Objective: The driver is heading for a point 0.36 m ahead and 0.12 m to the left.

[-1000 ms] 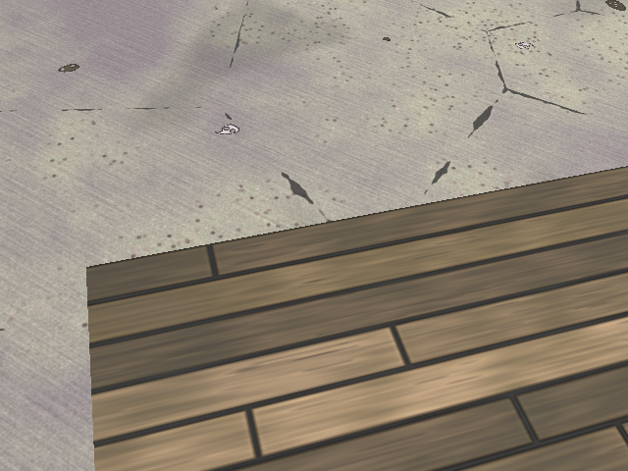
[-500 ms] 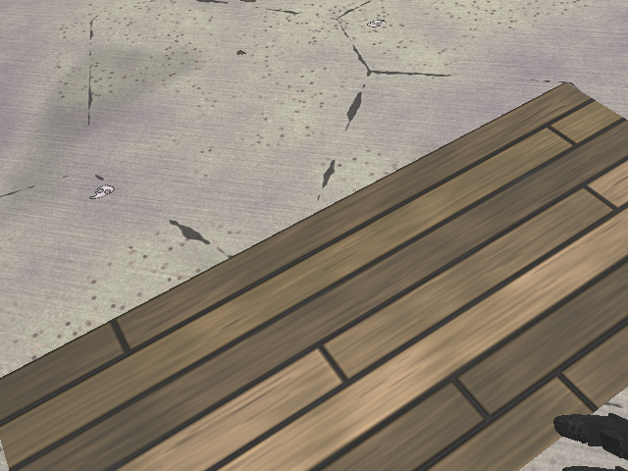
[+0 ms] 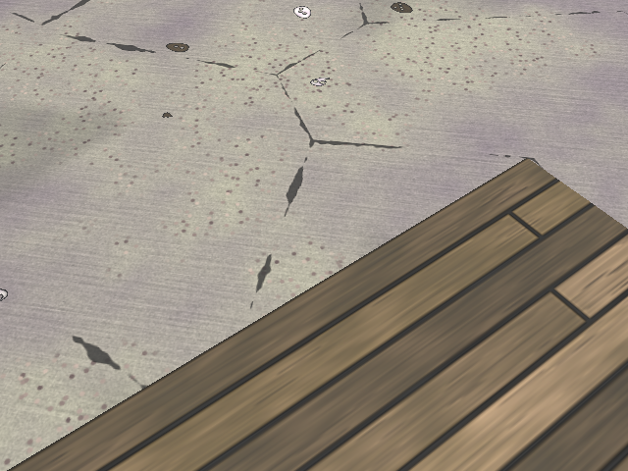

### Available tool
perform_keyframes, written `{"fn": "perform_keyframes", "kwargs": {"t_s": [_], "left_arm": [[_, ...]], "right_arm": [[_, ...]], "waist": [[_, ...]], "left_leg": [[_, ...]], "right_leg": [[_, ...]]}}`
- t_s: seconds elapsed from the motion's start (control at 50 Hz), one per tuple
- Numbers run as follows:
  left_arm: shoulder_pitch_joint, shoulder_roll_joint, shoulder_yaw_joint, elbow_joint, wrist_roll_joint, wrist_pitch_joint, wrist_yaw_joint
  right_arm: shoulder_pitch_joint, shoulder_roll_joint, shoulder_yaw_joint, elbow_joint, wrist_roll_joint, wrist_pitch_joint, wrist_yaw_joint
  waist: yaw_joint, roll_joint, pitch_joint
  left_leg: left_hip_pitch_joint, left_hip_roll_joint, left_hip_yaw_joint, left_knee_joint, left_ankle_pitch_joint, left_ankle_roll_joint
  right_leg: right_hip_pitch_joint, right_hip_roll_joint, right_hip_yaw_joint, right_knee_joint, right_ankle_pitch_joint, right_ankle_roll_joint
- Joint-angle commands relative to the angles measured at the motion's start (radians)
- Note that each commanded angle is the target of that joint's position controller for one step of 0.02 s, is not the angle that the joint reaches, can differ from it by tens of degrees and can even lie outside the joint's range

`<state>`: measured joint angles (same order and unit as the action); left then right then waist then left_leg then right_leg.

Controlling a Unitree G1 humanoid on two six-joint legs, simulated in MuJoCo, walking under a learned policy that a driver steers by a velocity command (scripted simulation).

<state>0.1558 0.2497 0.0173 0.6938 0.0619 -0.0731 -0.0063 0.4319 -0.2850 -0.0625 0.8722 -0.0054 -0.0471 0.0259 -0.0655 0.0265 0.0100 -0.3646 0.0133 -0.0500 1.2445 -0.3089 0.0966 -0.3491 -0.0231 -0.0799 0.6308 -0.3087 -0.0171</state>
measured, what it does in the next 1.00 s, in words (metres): walks ahead, turning left: left foot, then right foot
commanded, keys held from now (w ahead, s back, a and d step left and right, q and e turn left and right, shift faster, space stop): w+q+shift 0.18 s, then shift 0.82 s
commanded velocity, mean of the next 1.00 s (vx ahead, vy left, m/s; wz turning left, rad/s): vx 0.41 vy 0.00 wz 0.35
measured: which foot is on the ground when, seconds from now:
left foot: up 0.00-0.28, down 0.30-0.80, up 0.82-0.98, down 1.00-1.00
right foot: down 0.00-0.30, up 0.32-0.74, down 0.76-1.00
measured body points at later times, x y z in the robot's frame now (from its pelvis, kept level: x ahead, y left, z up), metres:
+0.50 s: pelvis +0.39 +0.04 +0.00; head +0.44 +0.06 +0.45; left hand +0.44 +0.34 -0.10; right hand +0.60 -0.16 -0.11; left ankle +0.43 +0.08 -0.72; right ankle +0.44 -0.13 -0.63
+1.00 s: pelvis +0.55 +0.03 +0.00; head +0.58 +0.05 +0.45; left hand +0.62 +0.31 -0.11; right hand +0.74 -0.18 -0.13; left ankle +0.49 +0.15 -0.73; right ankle +0.67 -0.04 -0.72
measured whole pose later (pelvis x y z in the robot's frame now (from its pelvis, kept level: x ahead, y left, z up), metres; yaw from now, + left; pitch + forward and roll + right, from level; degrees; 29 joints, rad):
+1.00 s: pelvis +0.55 +0.03 +0.00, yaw +21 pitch +1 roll -1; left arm 0.11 0.21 0.02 0.77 0.01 -0.01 0.01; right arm 0.17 -0.26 -0.03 0.89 -0.01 0.05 -0.02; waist -0.01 0.00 0.03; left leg -0.25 0.01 -0.05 0.59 -0.33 -0.02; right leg -0.39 0.01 -0.02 0.53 -0.15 -0.01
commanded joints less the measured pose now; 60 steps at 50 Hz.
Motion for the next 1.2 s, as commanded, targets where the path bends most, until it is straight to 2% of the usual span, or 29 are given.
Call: {"fn": "perform_keyframes", "kwargs": {"t_s": [0.02, 0.08, 0.1, 0.16, 0.2, 0.24, 0.26, 0.28, 0.3, 0.32, 0.34, 0.36, 0.38, 0.4, 0.44, 0.58, 0.7, 0.74, 0.78, 0.8, 0.82, 0.86, 0.9, 0.96, 1.0, 1.02, 1.04, 1.12, 1.2], "left_arm": [[0.133, 0.100, 0.040, 0.011, -0.023, -0.024, 0.008], [0.179, 0.044, 0.028, 0.070, -0.046, -0.048, -0.003], [0.169, 0.060, 0.030, 0.074, -0.044, -0.055, -0.002], [0.163, 0.084, 0.036, 0.100, -0.038, -0.062, 0.010], [0.201, 0.131, 0.040, 0.116, -0.042, -0.062, 0.019], [0.238, 0.192, 0.050, 0.129, -0.050, -0.052, 0.036], [0.215, 0.226, 0.057, 0.120, -0.050, -0.038, 0.043], [0.187, 0.238, 0.056, 0.112, -0.048, -0.028, 0.045], [0.179, 0.218, 0.055, 0.117, -0.054, -0.024, 0.032], [0.257, 0.112, 0.023, 0.050, -0.034, -0.044, 0.023], [0.370, 0.168, 0.018, 0.043, -0.090, -0.064, 0.008], [0.253, 0.243, 0.036, 0.038, -0.112, -0.063, 0.016], [0.211, 0.215, 0.039, 0.015, -0.117, -0.055, 0.028], [0.186, 0.196, 0.039, 0.030, -0.103, -0.041, 0.044], [0.217, 0.185, 0.050, 0.035, -0.085, -0.008, 0.053], [0.077, 0.079, 0.034, -0.009, -0.057, 0.012, 0.051], [-0.058, 0.112, 0.036, -0.045, -0.060, -0.002, 0.019], [-0.025, 0.126, 0.043, -0.036, -0.047, -0.011, 0.012], [0.011, 0.209, 0.059, -0.033, -0.023, -0.020, 0.018], [0.040, 0.160, 0.049, -0.026, -0.016, -0.009, 0.021], [0.078, 0.092, 0.035, -0.012, -0.028, 0.005, 0.021], [0.061, 0.080, 0.025, 0.007, -0.046, 0.025, 0.015], [-0.038, 0.139, 0.043, 0.000, -0.047, 0.036, 0.017], [-0.119, 0.112, 0.041, 0.001, -0.053, 0.059, 0.022], [-0.059, 0.080, 0.033, 0.032, -0.052, 0.055, 0.019], [-0.052, 0.084, 0.036, 0.027, -0.045, 0.054, 0.017], [-0.081, 0.080, 0.035, 0.031, -0.038, 0.051, 0.019], [-0.055, 0.071, 0.041, 0.069, -0.049, 0.045, 0.032], [-0.047, 0.068, 0.045, 0.104, -0.055, 0.051, 0.031]], "right_arm": [[-0.074, -0.030, -0.004, -0.103, -0.021, 0.022, 0.023], [-0.213, -0.010, 0.004, -0.154, -0.025, 0.046, 0.042], [-0.250, 0.003, 0.014, -0.186, -0.025, 0.046, 0.050], [-0.376, -0.020, 0.027, -0.236, -0.017, 0.042, 0.070], [-0.427, -0.001, 0.044, -0.259, -0.025, 0.034, 0.078], [-0.328, -0.030, 0.040, -0.214, -0.046, 0.024, 0.069], [-0.178, -0.071, 0.025, -0.162, -0.050, 0.017, 0.061], [0.031, -0.111, 0.005, -0.091, -0.053, 0.011, 0.045], [0.104, -0.145, -0.013, -0.050, -0.054, 0.011, 0.018], [-0.040, -0.288, -0.034, -0.133, 0.026, 0.008, -0.010], [-0.078, -0.282, -0.035, -0.189, -0.009, 0.000, -0.013], [-0.120, -0.245, -0.037, -0.211, -0.008, 0.000, -0.004], [-0.194, -0.216, -0.031, -0.196, 0.017, -0.012, 0.006], [-0.265, -0.169, -0.018, -0.200, 0.032, -0.022, 0.007], [-0.291, -0.149, -0.012, -0.199, 0.008, -0.039, 0.005], [-0.277, -0.105, -0.001, -0.134, 0.015, -0.010, -0.032], [-0.232, -0.098, 0.005, -0.083, 0.002, 0.025, -0.040], [-0.250, -0.089, 0.011, -0.073, 0.011, 0.027, -0.037], [-0.148, -0.076, 0.014, -0.064, -0.012, 0.006, -0.032], [-0.066, -0.049, 0.022, -0.033, -0.004, -0.002, -0.034], [-0.103, -0.073, 0.021, -0.029, 0.004, 0.003, -0.031], [-0.207, -0.086, 0.011, -0.054, 0.016, 0.048, -0.034], [-0.207, -0.079, 0.006, -0.043, 0.016, 0.093, -0.046], [-0.127, -0.026, 0.013, 0.021, 0.004, 0.102, -0.052], [-0.155, -0.067, 0.007, 0.012, -0.020, 0.102, -0.050], [-0.182, -0.105, -0.002, 0.016, -0.010, 0.100, -0.052], [-0.219, -0.074, 0.006, 0.009, -0.007, 0.088, -0.054], [-0.231, -0.063, 0.010, 0.033, -0.006, 0.036, -0.057], [-0.189, -0.058, 0.013, 0.067, 0.002, 0.030, -0.057]], "waist": [[0.070, -0.152, 0.040], [0.059, -0.106, 0.103], [0.041, -0.146, 0.102], [0.033, -0.077, 0.139], [0.033, -0.048, 0.160], [-0.013, -0.070, 0.079], [-0.083, -0.085, -0.014], [-0.166, -0.097, -0.125], [-0.181, -0.037, -0.154], [-0.030, 0.343, -0.207], [-0.019, 0.189, -0.566], [-0.055, -0.040, -0.498], [0.016, -0.121, -0.272], [0.059, -0.186, -0.156], [0.106, -0.139, -0.071], [0.077, 0.002, -0.111], [0.021, 0.051, -0.082], [0.060, 0.040, -0.083], [0.022, -0.080, -0.148], [0.027, -0.176, -0.262], [0.074, -0.204, -0.315], [0.089, -0.165, -0.242], [0.051, -0.131, -0.141], [0.000, -0.160, -0.111], [0.032, -0.111, -0.085], [0.073, -0.016, -0.031], [0.069, -0.002, -0.004], [0.077, 0.005, -0.022], [0.066, -0.006, -0.030]], "left_leg": [[-0.370, 0.103, -0.025, 0.056, 0.054, -0.010], [-0.442, 0.104, 0.016, 0.010, 0.148, -0.006], [-0.436, 0.102, 0.036, -0.042, 0.202, -0.004], [-0.363, 0.075, 0.128, -0.284, 0.321, 0.021], [-0.232, 0.017, 0.211, -0.458, 0.358, 0.049], [-0.040, -0.093, 0.259, -0.548, 0.353, 0.060], [0.139, -0.132, 0.229, -0.583, 0.345, 0.072], [0.360, -0.126, 0.147, -0.624, 0.403, 0.105], [0.502, -0.075, 0.086, -0.720, 0.497, 0.122], [0.792, 0.175, -0.230, -0.559, 1.170, 0.155], [0.970, 0.387, -0.604, -0.674, 1.007, 0.369], [0.793, 0.344, -0.566, -0.796, 0.828, 0.351], [0.585, 0.300, -0.474, -0.856, 0.715, 0.310], [0.408, 0.266, -0.410, -0.894, 0.673, 0.272], [0.162, 0.223, -0.294, -0.936, 0.812, 0.228], [0.161, 0.062, -0.014, -0.920, 0.932, 0.114], [0.269, 0.126, -0.088, -0.842, 0.758, 0.107], [0.268, 0.126, -0.112, -0.754, 0.712, 0.085], [0.137, 0.011, -0.081, -0.631, 0.449, -0.004], [0.021, -0.037, -0.065, -0.518, 0.167, -0.072], [-0.004, -0.040, -0.046, -0.449, -0.102, -0.105], [-0.056, -0.020, -0.048, -0.369, -0.370, -0.134], [-0.010, 0.012, -0.036, -0.427, -0.279, -0.146], [0.205, -0.021, 0.040, -0.712, 0.057, -0.128], [0.223, 0.031, -0.016, -0.786, 0.093, -0.086], [0.084, 0.045, -0.044, -0.806, -0.094, -0.042], [-0.002, 0.045, -0.052, -0.840, -0.181, -0.032], [0.012, 0.046, -0.047, -0.845, -0.015, -0.065], [0.051, 0.038, -0.034, -0.824, 0.085, -0.066]], "right_leg": [[0.243, -0.282, 0.327, -0.437, -0.092, -0.081], [0.253, -0.212, 0.080, -0.477, 0.241, -0.034], [0.239, -0.218, 0.032, -0.494, 0.316, -0.044], [0.238, -0.168, -0.134, -0.541, 0.506, -0.025], [0.242, -0.173, -0.196, -0.496, 0.898, -0.010], [0.307, -0.184, -0.182, -0.314, 1.276, -0.008], [0.301, -0.193, -0.162, -0.127, 1.321, -0.013], [0.261, -0.198, -0.141, 0.122, 1.252, -0.020], [0.160, -0.095, -0.159, 0.440, 0.727, -0.008], [-0.204, 0.032, -0.051, 0.868, -0.317, 0.048], [-0.304, 0.051, 0.222, 1.026, -0.343, 0.047], [-0.252, 0.015, 0.230, 0.963, -0.242, 0.050], [-0.292, -0.023, 0.191, 0.852, -0.188, 0.059], [-0.282, -0.065, 0.173, 0.796, -0.157, 0.072], [-0.155, -0.100, 0.177, 0.718, -0.100, 0.085], [-0.140, -0.064, 0.106, 0.244, 0.220, 0.100], [-0.118, -0.030, 0.119, -0.017, 0.276, 0.065], [-0.036, -0.011, 0.106, -0.140, 0.301, 0.018], [0.248, -0.135, 0.221, -0.130, 0.986, -0.077], [0.421, -0.254, 0.331, -0.077, 1.150, -0.223], [0.444, -0.317, 0.416, -0.109, 1.110, -0.287], [0.356, -0.323, 0.482, -0.198, 0.757, -0.272], [0.175, -0.276, 0.429, -0.271, 0.455, -0.209], [0.009, -0.148, 0.271, -0.288, 0.172, -0.122], [-0.027, -0.088, 0.210, -0.278, -0.082, -0.042], [0.024, -0.036, 0.153, -0.266, -0.117, -0.005], [0.097, -0.023, 0.137, -0.226, -0.054, 0.013], [0.176, -0.018, 0.126, -0.148, 0.215, -0.013], [0.192, -0.015, 0.121, -0.129, 0.317, -0.016]]}}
